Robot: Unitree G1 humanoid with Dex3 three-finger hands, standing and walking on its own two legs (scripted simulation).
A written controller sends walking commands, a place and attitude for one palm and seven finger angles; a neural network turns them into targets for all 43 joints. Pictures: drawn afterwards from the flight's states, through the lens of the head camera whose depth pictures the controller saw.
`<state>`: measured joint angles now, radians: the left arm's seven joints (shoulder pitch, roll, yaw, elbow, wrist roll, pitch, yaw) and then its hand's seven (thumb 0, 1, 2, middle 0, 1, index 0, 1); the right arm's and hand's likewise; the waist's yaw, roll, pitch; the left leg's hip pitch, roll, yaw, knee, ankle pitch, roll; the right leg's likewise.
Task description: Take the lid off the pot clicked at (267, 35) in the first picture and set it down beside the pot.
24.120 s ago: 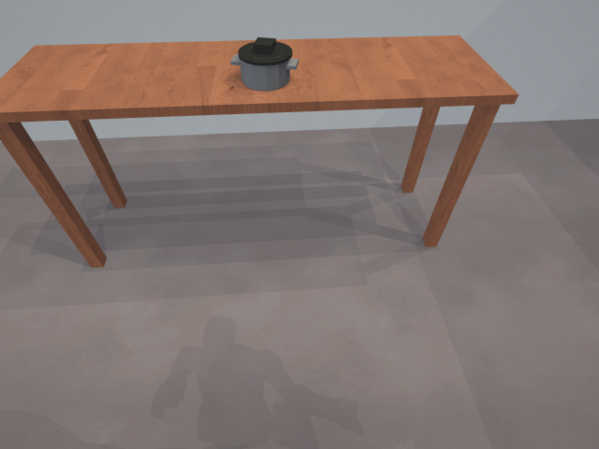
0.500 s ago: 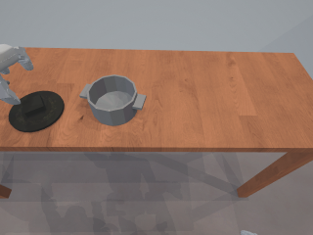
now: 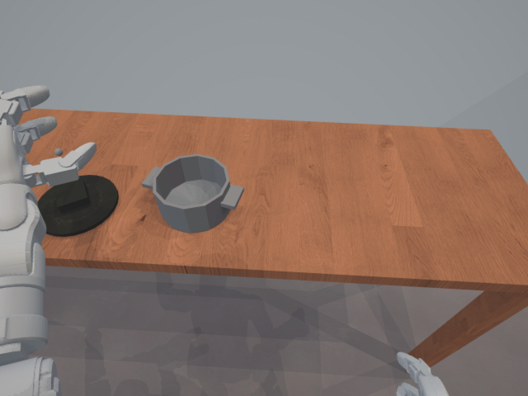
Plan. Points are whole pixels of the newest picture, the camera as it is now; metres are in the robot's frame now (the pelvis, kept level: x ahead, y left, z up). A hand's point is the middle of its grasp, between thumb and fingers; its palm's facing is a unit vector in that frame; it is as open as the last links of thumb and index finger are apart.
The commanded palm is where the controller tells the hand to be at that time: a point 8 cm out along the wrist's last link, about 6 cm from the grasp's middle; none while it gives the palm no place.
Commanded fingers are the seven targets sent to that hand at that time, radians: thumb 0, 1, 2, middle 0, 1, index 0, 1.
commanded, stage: draw the hand back to the body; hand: left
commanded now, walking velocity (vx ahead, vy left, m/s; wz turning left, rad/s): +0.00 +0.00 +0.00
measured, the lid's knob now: (72, 196) +0.46 +0.41 -0.01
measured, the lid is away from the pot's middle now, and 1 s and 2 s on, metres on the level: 0.24 0.24 0.24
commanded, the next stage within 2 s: step back with the hand held close in 1.36 s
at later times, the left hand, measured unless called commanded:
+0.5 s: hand (53, 207) +0.29 +0.27 +0.18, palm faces +0.52 -0.82 -0.24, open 8.0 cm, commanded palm +0.23 +0.30 +0.19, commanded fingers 0.00 0.90 0.90 -0.20 -0.30 -0.20 -0.30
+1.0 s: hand (45, 272) +0.21 +0.25 +0.17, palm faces +0.43 -0.85 -0.30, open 7.4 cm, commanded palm +0.15 +0.28 +0.18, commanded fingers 0.00 0.90 0.90 -0.20 -0.30 -0.20 -0.30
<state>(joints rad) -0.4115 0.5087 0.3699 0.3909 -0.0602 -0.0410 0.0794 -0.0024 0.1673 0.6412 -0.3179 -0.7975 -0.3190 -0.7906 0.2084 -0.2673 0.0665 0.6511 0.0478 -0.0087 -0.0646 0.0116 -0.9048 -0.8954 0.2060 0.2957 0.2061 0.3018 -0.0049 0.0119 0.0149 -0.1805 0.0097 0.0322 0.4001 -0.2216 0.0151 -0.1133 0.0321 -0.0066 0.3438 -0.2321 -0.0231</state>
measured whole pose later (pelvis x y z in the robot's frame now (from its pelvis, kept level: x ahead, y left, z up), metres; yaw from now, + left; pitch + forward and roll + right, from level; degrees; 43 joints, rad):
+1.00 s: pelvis -0.01 -0.01 +0.00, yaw +1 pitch -5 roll +0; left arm 0.29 0.35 0.32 -0.30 -0.11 -0.08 0.08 0.01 0.89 0.89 -0.21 -0.31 -0.21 -0.30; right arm 0.16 -0.23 0.04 0.67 0.01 -0.08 -0.07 0.02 -0.91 -0.90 0.20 0.30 0.20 0.30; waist 0.05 0.04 0.04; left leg -0.07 0.01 0.02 0.36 -0.20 0.00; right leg 0.00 0.04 -0.02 0.31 -0.22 -0.03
